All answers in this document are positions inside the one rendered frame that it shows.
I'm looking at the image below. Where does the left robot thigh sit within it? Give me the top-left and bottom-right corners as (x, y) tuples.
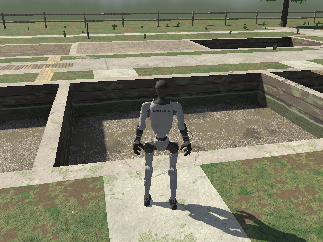
(144, 140), (154, 175)

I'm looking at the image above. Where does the robot right upper arm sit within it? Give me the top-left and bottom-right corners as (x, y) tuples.
(172, 102), (185, 130)

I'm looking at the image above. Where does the robot left upper arm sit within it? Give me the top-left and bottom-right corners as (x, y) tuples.
(138, 102), (151, 130)

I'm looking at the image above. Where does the robot right foot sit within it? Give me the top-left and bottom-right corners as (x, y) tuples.
(169, 197), (177, 210)

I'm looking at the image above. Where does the robot left hand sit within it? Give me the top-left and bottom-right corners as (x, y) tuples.
(133, 143), (144, 155)

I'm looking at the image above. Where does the robot right hand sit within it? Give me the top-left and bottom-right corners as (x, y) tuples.
(180, 143), (192, 156)

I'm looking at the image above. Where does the robot right forearm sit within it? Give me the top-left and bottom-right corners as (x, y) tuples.
(180, 123), (190, 145)

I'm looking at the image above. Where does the robot left forearm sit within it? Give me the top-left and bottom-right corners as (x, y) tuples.
(134, 123), (143, 144)

